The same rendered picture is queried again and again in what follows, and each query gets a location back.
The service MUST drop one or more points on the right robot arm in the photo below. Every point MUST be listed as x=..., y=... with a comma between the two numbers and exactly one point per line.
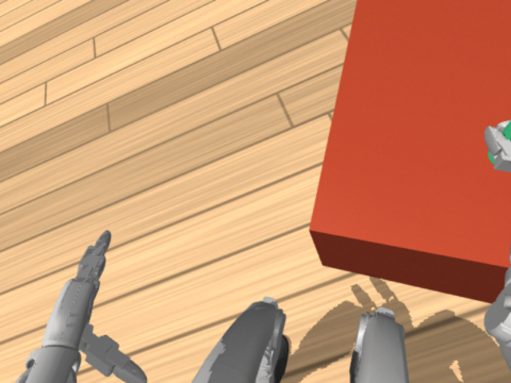
x=497, y=320

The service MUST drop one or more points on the left robot hand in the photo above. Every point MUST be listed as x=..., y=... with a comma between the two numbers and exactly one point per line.
x=69, y=321

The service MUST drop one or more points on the can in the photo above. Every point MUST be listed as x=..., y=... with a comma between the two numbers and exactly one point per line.
x=507, y=133

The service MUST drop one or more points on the right robot hand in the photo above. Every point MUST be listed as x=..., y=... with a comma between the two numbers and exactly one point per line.
x=499, y=146

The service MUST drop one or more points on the left robot arm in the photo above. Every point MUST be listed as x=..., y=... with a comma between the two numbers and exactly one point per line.
x=52, y=364

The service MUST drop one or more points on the left robot foot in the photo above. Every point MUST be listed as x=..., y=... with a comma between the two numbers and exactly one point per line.
x=282, y=360

